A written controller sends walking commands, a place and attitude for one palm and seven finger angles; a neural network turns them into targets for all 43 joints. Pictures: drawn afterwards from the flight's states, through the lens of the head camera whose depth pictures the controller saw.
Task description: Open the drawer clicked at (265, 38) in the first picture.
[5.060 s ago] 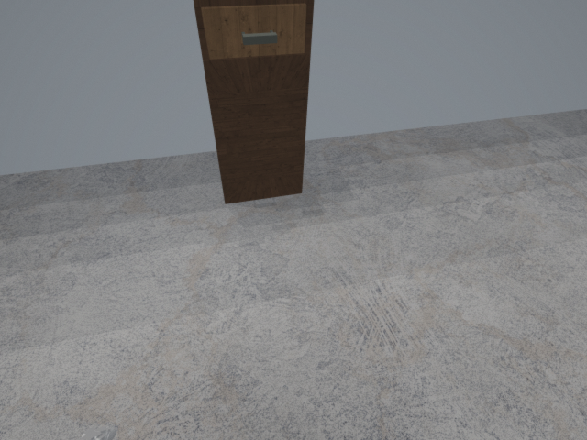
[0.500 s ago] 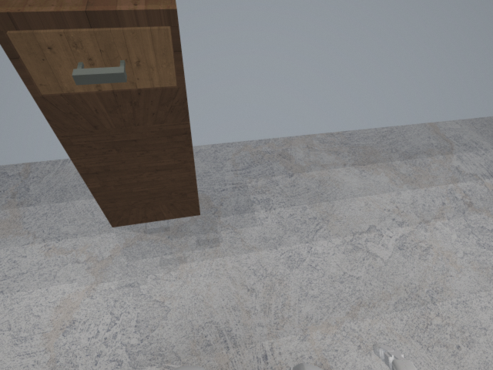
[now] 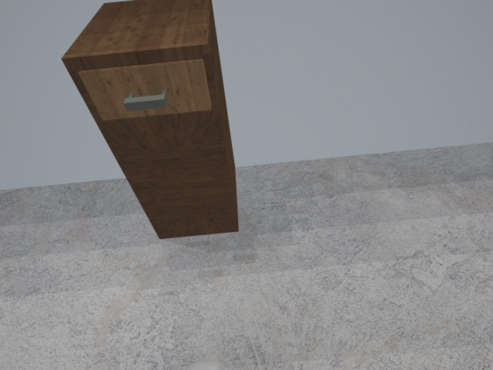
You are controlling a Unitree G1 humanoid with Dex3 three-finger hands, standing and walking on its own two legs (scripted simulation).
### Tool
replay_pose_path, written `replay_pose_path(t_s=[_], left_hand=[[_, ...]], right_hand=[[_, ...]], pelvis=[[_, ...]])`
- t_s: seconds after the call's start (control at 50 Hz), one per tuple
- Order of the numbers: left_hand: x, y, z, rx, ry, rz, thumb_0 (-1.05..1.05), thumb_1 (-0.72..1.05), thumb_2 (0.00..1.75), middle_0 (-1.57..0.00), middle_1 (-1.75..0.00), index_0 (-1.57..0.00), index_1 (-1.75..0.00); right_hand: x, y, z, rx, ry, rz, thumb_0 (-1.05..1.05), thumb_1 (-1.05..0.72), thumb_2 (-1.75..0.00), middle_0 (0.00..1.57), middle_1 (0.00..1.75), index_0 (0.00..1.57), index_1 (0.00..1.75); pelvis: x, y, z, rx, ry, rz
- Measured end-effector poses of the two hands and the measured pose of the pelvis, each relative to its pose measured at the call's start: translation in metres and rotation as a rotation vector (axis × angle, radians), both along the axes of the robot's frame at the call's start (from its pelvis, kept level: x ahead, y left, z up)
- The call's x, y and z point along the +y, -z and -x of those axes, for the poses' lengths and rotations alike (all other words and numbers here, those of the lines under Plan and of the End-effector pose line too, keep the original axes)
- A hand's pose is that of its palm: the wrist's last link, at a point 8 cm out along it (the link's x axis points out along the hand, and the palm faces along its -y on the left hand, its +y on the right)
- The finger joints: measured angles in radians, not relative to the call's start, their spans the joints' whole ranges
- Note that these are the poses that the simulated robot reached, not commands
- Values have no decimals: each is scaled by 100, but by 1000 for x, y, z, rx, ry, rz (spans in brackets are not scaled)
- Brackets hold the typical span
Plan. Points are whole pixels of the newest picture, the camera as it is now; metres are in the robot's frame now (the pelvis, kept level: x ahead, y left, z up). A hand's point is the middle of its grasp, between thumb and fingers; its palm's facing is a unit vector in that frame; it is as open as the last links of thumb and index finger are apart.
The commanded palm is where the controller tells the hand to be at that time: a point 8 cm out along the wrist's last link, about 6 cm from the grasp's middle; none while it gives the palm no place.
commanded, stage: take the last steps up to it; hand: left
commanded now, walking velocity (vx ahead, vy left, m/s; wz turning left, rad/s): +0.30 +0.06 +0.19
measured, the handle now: (147, 98) +0.81 +0.33 +0.02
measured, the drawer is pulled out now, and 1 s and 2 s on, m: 0.00 0.00 0.00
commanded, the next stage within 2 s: come to a stop and stand still in 0.96 s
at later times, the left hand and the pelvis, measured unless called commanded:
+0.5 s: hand out of the picture -0.01 +0.26 -0.18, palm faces +0.14 -0.98 -0.17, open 7.4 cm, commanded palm none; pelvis +0.04 +0.07 +0.01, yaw +4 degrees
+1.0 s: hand (160, 297) +0.30 +0.22 -0.17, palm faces +0.10 -0.97 -0.22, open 7.2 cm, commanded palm none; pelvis +0.22 +0.04 -0.01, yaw +3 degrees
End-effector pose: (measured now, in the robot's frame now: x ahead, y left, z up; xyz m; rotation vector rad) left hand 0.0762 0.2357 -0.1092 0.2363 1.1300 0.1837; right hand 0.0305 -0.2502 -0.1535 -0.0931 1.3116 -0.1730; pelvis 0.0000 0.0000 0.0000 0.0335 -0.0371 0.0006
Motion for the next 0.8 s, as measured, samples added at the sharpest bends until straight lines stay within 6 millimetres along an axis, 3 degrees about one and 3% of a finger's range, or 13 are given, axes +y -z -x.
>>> replay_pose_path(t_s=[0.1,0.18,0.32,0.36,0.4,0.48,0.58,0.7,0.8], left_hand=[[0,7,34,45,-65,27,0,91,90,-20,-30,-21,-30],[10,15,70,105,-125,52,0,91,90,-20,-30,-21,-30],[41,40,138,286,-227,110,0,91,90,-20,-30,-20,-30],[50,46,147,345,-231,123,0,91,90,-20,-30,-20,-29],[57,44,143,375,-217,131,0,91,90,-20,-30,-20,-29],[70,38,107,335,-194,141,1,91,90,-20,-30,-20,-29],[76,36,38,243,-158,133,0,91,90,-19,-30,-20,-29],[68,38,-67,144,-74,124,0,91,90,-19,-30,-20,-29],[48,40,-167,33,5,106,0,91,90,-19,-30,-20,-29]], right_hand=[[0,-7,7,47,-42,16,1,-91,-90,20,30,20,30],[10,-15,-3,55,-93,31,1,-91,-90,20,30,20,30],[52,-25,-46,-54,-169,74,1,-91,-90,20,30,20,30],[66,-26,-51,-82,-160,82,1,-91,-90,20,30,20,30],[79,-29,-49,-84,-144,76,1,-91,-90,20,30,20,30],[97,-29,-32,-8,-115,64,1,-92,-90,20,30,20,30],[114,-24,-7,118,-67,26,1,-92,-90,20,30,20,30],[123,-16,11,253,16,-14,1,-91,-90,20,30,20,30],[115,-4,4,359,68,-44,1,-91,-90,20,30,20,30]], pelvis=[[1,-3,3,4,-35,4],[9,-5,2,13,-57,14],[44,3,-8,28,-75,53],[54,5,-13,20,-67,52],[61,1,-21,15,-61,54],[72,-6,-38,13,-69,55],[78,-6,-66,12,-65,42],[72,2,-109,11,-52,27],[58,17,-155,10,-41,27]])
